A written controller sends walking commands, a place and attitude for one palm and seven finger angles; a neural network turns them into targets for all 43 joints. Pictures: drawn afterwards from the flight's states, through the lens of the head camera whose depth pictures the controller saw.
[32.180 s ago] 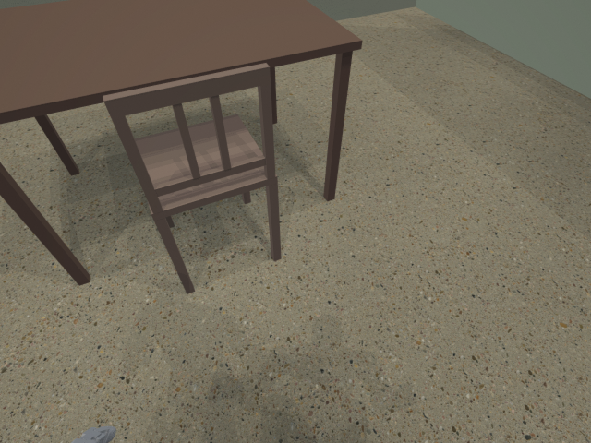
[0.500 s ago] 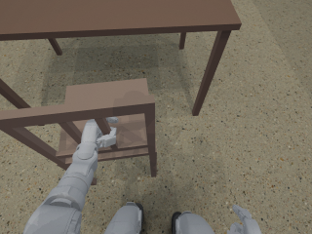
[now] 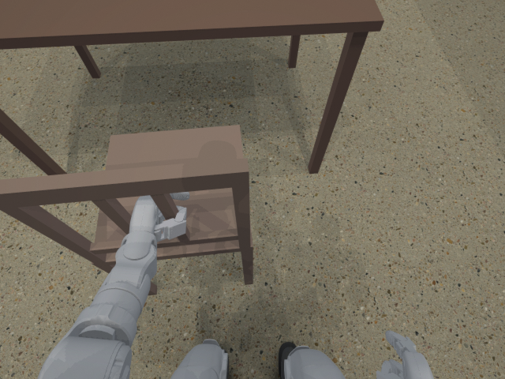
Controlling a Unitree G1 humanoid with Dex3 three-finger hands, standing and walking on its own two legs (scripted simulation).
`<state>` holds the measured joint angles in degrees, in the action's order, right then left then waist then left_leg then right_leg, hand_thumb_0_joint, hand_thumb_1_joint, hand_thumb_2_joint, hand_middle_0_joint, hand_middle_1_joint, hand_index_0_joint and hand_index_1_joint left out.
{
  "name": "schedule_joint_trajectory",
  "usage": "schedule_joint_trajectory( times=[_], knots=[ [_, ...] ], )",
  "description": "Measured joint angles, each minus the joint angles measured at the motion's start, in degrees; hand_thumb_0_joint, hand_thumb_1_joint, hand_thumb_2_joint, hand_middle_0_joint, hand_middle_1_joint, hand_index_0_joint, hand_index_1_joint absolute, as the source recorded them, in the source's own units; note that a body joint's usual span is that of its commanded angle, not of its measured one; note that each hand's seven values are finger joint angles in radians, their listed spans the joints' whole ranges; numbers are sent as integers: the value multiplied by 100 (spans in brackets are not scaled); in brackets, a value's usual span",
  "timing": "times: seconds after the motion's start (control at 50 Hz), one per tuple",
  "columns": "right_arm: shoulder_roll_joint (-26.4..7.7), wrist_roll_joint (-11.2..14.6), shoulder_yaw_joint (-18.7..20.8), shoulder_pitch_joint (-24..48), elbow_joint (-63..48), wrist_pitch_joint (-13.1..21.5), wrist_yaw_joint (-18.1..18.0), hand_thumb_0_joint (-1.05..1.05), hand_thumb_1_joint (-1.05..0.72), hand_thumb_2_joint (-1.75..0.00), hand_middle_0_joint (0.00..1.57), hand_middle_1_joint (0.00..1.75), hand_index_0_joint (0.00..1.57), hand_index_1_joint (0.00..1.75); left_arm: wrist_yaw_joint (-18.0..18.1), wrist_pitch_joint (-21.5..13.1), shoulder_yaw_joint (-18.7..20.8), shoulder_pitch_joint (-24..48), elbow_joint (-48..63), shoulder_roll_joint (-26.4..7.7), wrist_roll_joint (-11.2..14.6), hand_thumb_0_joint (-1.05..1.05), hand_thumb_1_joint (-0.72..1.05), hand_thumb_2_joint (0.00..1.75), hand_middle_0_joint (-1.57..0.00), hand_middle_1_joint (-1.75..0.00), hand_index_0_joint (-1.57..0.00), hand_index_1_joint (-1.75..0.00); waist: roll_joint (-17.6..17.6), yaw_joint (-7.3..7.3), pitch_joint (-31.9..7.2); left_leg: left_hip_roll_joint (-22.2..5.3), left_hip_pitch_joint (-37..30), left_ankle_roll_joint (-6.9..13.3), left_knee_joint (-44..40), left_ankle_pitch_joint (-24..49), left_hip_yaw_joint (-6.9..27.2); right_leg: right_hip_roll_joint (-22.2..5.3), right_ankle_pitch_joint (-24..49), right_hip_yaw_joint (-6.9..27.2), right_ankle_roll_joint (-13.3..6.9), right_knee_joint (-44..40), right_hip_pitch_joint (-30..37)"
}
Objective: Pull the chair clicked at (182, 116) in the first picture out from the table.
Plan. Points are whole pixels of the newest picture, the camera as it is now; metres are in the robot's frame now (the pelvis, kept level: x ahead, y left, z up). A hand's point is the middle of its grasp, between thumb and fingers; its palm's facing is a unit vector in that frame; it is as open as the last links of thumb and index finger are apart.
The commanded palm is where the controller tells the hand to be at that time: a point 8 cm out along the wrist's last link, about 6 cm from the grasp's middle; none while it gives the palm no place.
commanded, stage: step backward, pulling the chair out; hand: left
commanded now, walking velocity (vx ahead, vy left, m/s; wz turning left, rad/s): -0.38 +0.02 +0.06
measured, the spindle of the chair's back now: (125, 221) +0.39 +0.24 -0.10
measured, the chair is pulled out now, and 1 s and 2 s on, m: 0.27 0.45 0.52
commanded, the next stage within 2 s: stop walking, hand still on the chair in 1.76 s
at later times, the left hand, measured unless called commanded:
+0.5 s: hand (177, 278) +0.27 +0.12 -0.06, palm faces -0.04 -0.98 -0.19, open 5.5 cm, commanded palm +0.26 +0.17 -0.06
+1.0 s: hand (174, 335) +0.18 +0.12 -0.06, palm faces -0.03 -0.98 -0.18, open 5.5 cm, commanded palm +0.18 +0.17 -0.06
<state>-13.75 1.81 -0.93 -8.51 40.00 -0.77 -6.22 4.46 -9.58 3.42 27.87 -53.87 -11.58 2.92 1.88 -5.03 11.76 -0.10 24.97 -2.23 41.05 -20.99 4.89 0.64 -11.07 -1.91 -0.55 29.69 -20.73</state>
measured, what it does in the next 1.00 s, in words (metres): walks backwards: left foot, then right foot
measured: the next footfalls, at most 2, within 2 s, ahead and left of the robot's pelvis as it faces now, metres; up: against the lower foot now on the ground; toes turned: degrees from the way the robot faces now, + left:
left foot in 0.06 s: +0.05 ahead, +0.13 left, +0.00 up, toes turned -2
right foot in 0.66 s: -0.09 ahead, -0.15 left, +0.00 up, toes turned -1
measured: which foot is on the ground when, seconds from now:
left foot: up 0.00-0.04, down 0.06-0.74, up 0.76-0.86, down 0.88-1.00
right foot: down 0.00-0.52, up 0.54-0.64, down 0.66-1.00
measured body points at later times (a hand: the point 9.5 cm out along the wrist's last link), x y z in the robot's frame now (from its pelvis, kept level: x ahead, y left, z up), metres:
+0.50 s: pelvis -0.09 +0.00 -0.01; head -0.01 +0.00 +0.43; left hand +0.27 +0.18 -0.05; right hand +0.01 -0.26 -0.14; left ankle -0.01 +0.13 -0.73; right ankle -0.01 -0.12 -0.73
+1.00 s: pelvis -0.18 -0.01 -0.01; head -0.10 -0.01 +0.43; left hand +0.18 +0.17 -0.05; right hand -0.08 -0.27 -0.13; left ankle -0.11 +0.13 -0.73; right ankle -0.08 -0.14 -0.73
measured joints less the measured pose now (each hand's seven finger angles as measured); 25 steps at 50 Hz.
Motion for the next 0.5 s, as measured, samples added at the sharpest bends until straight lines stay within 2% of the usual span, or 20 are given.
schedule_joint_trajectory(
  times=[0.02, 0.06, 0.12, 0.14, 0.18, 0.22, 0.28, 0.38, 0.46, 0.5],
  knots=[
    [-63, -7, -2, -17, 35, -6, -39, 0, -91, -90, 21, 30, 20, 30, 11, 38, -39, -11, 23, 48, -22, 6, 66, 80, -28, -115, -50, -144, -7, -26, -39, 24, -128, 8, -142, 63, -23, -57, 14, -16, 31, 9, -33],
    [-199, -6, 15, -72, 78, -41, -111, 0, -91, -90, 21, 30, 20, 30, 20, 143, -184, 1, 83, 138, -73, 6, 67, 79, -27, -116, -50, -144, 26, -63, -112, -18, -436, 112, -696, 705, -65, -136, 23, -101, 107, 55, -104],
    [-175, -4, 63, -58, 46, -182, -130, 1, -91, -90, 21, 30, 20, 30, 13, 267, -391, 110, 157, 108, -84, 6, 67, 78, -26, -118, -50, -144, -270, 96, -35, 150, -517, 231, -972, 775, -222, -326, 323, 14, 166, 39, -173],
    [-157, -30, 65, -68, -3, -209, -117, 1, -91, -90, 20, 30, 20, 30, -5, 290, -432, 124, 181, 91, -94, 6, 68, 78, -25, -119, -50, -144, -326, 147, -33, 167, -503, 240, -1009, 806, -265, -351, 212, 37, 147, 153, -244],
    [-104, -82, 86, -89, -71, -209, -66, 1, -91, -90, 20, 30, 20, 30, -37, 287, -462, 134, 161, 87, -100, 6, 68, 78, -25, -119, -50, -144, -331, 198, -39, 151, -445, 241, -1024, 866, -277, -321, -323, 81, 53, 486, -302],
    [-24, -107, 88, -111, -77, -159, 5, 1, -91, -90, 20, 30, 20, 30, -53, 224, -435, 136, 71, 102, -92, 6, 67, 78, -25, -119, -50, -144, -281, 228, -53, 102, -386, 222, -982, 906, -247, -261, -320, 104, -19, 478, -124],
    [112, -98, 32, -51, -22, -104, 101, 0, -91, -90, 20, 30, 20, 30, -71, 122, -359, 146, -62, 56, -96, 6, 67, 80, -27, -119, -50, -144, -188, 303, -40, -48, -280, 139, -842, 910, -249, -145, -213, 81, 109, 150, 76],
    [214, 4, -11, 27, -3, -46, 59, 0, -91, -90, 21, 30, 20, 30, -69, -26, -174, 148, -252, -5, -23, 6, 66, 81, -29, -116, -50, -144, 16, 147, -1, -217, -54, 17, -710, 1056, -118, 34, 90, -41, 19, 87, -49],
    [30, 36, 11, -32, 142, 13, -47, 0, -90, -90, 21, 30, 20, 30, -16, -48, -195, 90, -327, 78, -44, 6, 65, 80, -30, -117, -50, -144, 30, 16, -86, -43, 36, 43, -257, 206, -66, -73, 136, -52, 45, 202, -182],
    [-74, 19, 7, -109, 220, 46, -94, 0, -91, -90, 21, 30, 20, 30, 9, -24, -264, 69, -326, 125, -71, 6, 66, 80, -29, -118, -50, -144, -35, 4, -124, 7, -60, 125, -611, 1001, -120, -153, 173, -32, 103, 239, -222]
  ],
)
